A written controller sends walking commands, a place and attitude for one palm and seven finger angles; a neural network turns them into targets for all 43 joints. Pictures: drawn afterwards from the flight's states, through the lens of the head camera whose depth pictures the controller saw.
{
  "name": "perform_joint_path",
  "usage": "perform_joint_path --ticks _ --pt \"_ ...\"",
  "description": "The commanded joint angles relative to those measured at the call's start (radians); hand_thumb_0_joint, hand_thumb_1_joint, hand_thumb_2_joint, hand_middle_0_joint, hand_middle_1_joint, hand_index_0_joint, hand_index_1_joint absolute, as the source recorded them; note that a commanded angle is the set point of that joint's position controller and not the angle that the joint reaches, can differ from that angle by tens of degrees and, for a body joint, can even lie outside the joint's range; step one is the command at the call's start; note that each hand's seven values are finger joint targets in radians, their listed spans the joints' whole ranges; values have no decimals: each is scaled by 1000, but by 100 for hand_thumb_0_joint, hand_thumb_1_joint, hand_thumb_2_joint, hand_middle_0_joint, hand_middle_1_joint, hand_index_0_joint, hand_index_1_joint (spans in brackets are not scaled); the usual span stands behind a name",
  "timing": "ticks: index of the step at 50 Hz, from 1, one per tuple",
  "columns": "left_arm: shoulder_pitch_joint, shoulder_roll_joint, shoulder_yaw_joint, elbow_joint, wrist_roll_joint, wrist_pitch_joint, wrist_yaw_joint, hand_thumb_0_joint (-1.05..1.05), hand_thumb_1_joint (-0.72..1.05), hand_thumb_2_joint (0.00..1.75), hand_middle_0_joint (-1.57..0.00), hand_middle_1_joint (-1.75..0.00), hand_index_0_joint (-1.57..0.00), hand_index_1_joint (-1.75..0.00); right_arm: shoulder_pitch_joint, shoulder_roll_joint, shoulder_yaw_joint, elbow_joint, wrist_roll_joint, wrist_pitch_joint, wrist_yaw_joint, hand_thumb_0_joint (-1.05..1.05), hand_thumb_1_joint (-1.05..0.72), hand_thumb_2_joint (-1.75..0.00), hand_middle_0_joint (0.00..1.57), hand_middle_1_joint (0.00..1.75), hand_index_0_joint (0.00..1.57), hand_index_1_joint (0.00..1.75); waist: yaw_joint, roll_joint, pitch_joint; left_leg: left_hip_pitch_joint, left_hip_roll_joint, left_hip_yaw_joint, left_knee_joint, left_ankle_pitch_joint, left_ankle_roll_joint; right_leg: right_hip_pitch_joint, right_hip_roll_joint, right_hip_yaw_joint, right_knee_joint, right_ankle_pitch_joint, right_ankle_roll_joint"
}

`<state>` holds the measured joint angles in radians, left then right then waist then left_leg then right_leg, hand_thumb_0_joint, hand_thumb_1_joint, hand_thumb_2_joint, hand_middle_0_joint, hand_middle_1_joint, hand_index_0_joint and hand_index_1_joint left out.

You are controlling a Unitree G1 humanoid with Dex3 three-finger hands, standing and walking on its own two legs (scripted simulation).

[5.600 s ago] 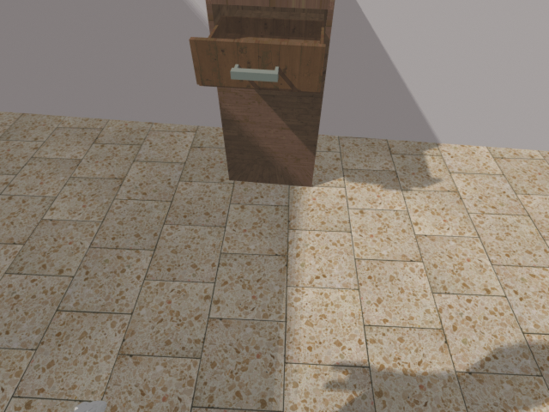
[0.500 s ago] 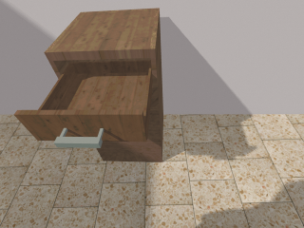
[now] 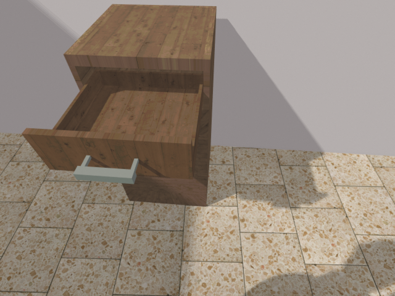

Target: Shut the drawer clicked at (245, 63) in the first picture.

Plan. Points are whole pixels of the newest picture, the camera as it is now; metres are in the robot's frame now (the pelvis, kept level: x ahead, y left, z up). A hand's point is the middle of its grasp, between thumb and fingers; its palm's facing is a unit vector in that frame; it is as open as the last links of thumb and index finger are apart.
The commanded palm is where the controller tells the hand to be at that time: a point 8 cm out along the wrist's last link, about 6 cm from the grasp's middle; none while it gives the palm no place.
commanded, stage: shuffle to correct the standing spot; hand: left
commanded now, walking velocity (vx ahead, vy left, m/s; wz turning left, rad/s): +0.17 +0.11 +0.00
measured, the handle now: (108, 167) +0.39 +0.25 +0.02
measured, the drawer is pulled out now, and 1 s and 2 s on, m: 0.30 0.30 0.30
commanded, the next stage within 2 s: come to a stop and stand still in 0.30 s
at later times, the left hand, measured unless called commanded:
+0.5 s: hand out of the picture +0.13 +0.22 -0.16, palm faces +0.01 -0.97 -0.23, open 7.3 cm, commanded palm none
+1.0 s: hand out of the picture +0.12 +0.24 -0.17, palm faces +0.05 -0.97 -0.26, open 7.4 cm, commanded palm none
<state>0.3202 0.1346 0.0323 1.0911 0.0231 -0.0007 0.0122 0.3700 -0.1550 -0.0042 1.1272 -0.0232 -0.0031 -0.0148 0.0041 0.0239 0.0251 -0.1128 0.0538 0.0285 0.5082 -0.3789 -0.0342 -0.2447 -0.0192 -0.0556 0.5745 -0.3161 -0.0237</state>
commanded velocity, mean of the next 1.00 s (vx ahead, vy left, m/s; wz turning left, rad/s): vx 0.01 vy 0.05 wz -0.02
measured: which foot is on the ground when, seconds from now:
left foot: down 0.00-0.60, up 0.62-0.92, down 0.94-1.00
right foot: down 0.00-0.26, up 0.28-0.56, down 0.58-1.00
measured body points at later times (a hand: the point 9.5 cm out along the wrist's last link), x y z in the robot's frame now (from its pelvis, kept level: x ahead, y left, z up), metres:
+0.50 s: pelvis +0.07 +0.04 +0.01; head +0.10 +0.02 +0.45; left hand +0.13 +0.28 -0.14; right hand +0.02 -0.15 -0.16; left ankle -0.02 +0.14 -0.73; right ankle +0.12 -0.05 -0.67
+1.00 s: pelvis +0.07 +0.04 -0.01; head +0.06 +0.03 +0.44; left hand +0.12 +0.29 -0.15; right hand +0.12 -0.20 -0.15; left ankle +0.06 +0.16 -0.73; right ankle +0.17 -0.05 -0.73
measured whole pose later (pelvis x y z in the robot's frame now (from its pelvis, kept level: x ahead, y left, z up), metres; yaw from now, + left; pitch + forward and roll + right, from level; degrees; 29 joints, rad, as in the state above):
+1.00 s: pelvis +0.07 +0.04 -0.01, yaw +0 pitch -3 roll +2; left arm 0.25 0.18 0.03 0.97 0.02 0.04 0.05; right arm 0.27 -0.19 -0.05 0.93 -0.02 0.03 -0.01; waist 0.00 -0.01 0.01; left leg -0.21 0.00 0.08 0.58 -0.32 0.00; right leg -0.39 -0.03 -0.07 0.58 -0.16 -0.05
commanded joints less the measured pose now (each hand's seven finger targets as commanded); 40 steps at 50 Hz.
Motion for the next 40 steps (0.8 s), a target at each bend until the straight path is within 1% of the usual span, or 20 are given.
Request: perform_joint_path --ticks 1,4,6,8,10,11,12,13,15,16,21,24,26,27,28,29,30,32,34,40 --pt "-10 93 28 -82 -1 -20 4 0 90 90 -20 -30 -20 -30 137 -92 -10 -4 -2 -23 -5 0 -90 -90 20 30 20 30 -12 132 121 -135 92 -109 -173 53 115 -51 -10 0 13 -100 -42" --pt "76 89 27 -52 -1 -36 4 0 90 90 -20 -30 -20 -30 73 -78 -6 -36 3 -33 -13 0 -90 -90 20 30 20 30 43 9 99 -232 41 -49 -28 190 111 91 -57 68 -5 91 -66" --pt "187 170 51 -7 -3 -42 13 0 90 90 -20 -30 -20 -30 43 -38 -7 -64 6 -32 -11 0 -90 -90 20 30 20 30 63 -249 60 -371 -61 81 204 -31 50 232 -259 300 -150 261 -144" --pt "209 180 58 1 8 -44 24 0 90 90 -20 -30 -20 -30 -28 -29 -11 -96 5 -36 -6 0 -90 -90 20 30 20 30 73 -234 76 -435 -21 30 304 -217 47 220 -365 388 -188 384 -220" --pt "83 170 57 -38 4 -35 24 0 90 90 -20 -30 -20 -30 64 -7 -14 -66 9 -42 2 0 -90 -90 20 30 20 30 -13 -136 37 -179 -15 24 65 -84 57 43 -300 230 -94 276 -162" --pt "21 139 49 -60 -1 -26 20 0 90 90 -20 -30 -20 -30 167 -11 -13 -22 5 -45 1 0 -90 -90 20 30 20 30 -57 -55 45 -5 -32 39 -83 40 61 -105 -190 123 10 118 -109" --pt "-26 78 37 -91 -6 -16 12 0 90 90 -20 -30 -20 -30 262 -87 -30 10 -12 -48 -7 0 -90 -90 20 30 20 30 -90 195 71 77 126 -206 -186 63 124 -288 -21 -22 244 -121 -38" --pt "-96 47 29 -131 1 -17 15 0 90 90 -20 -30 -20 -30 323 -132 -37 21 -18 -41 -10 0 -90 -90 20 30 20 30 -115 319 125 76 281 -384 -301 160 195 -432 36 -59 466 -319 -25" --pt "-145 57 30 -141 1 -29 12 0 90 90 -20 -30 -20 -30 254 -77 -16 2 -13 -48 -15 0 -90 -90 20 30 20 30 -85 128 181 40 331 -385 -265 338 291 -522 -43 27 654 -237 -48" --pt "-137 46 29 -131 0 -31 4 0 90 90 -20 -30 -20 -30 206 -66 -9 -16 -13 -58 -16 0 -90 -90 20 30 20 30 -62 70 174 44 301 -302 -251 440 291 -530 -59 31 683 -171 -41" --pt "-149 10 13 -143 -4 -23 -17 0 90 90 -20 -30 -20 -30 165 -71 -4 -26 -12 -79 -27 0 -90 -90 20 30 20 30 -37 106 100 109 194 -51 -227 741 244 -440 -43 -48 487 -89 -24" --pt "-139 6 4 -152 -7 -19 -7 0 90 90 -20 -30 -20 -30 125 -92 -5 -31 -10 -65 -30 0 -90 -90 20 30 20 30 -19 99 74 53 187 2 -163 909 205 -257 -10 -59 266 -14 -31" --pt "-28 34 11 -129 -8 -28 5 0 90 90 -20 -30 -20 -30 87 -116 -12 -41 0 -56 -34 0 -90 -90 20 30 20 30 40 48 9 14 175 3 -58 988 160 -47 4 -43 78 140 -27" --pt "46 81 21 -110 -7 -37 11 0 90 90 -20 -30 -20 -30 72 -136 -20 -52 9 -53 -31 0 -90 -90 20 30 20 30 71 17 -37 4 140 8 25 895 128 73 -3 -35 -45 288 -23" --pt "87 162 35 -96 -2 -48 20 0 90 90 -20 -30 -20 -30 78 -131 -29 -58 17 -51 -26 0 -90 -90 20 30 20 30 77 -67 -83 -86 72 19 142 638 92 204 -106 80 -52 611 -60" --pt "105 223 47 -92 -2 -53 26 0 90 90 -20 -30 -20 -30 136 -83 -35 -68 25 -44 -23 0 -90 -90 20 30 20 30 51 -178 -140 -239 -59 45 331 108 51 319 -314 326 -40 1059 -182" --pt "117 257 50 -108 -5 -41 32 0 90 90 -20 -30 -20 -30 142 -67 -42 -85 25 -29 -31 0 -90 -90 20 30 20 30 50 -127 -134 -234 -88 -3 464 -256 39 246 -433 354 -81 1232 -277" --pt "-12 199 36 -130 -6 -39 35 0 90 90 -20 -30 -20 -30 83 -13 -38 -92 22 10 -27 0 -90 -90 20 30 20 30 12 -231 -80 -242 -35 -66 591 -281 28 30 -414 385 -171 818 -298" --pt "-112 164 32 -161 -1 -23 37 0 90 90 -20 -30 -20 -30 70 -6 -42 -78 13 32 -15 0 -90 -90 20 30 20 30 -23 -179 -51 -222 -22 -41 556 -177 17 -87 -320 249 -213 539 -224" --pt "-110 201 54 -178 11 6 28 0 90 90 -20 -30 -20 -30 18 -14 -46 -119 5 32 1 0 -90 -90 20 30 20 30 8 -149 -50 -188 -44 27 324 -84 13 -130 -252 260 -303 12 -179"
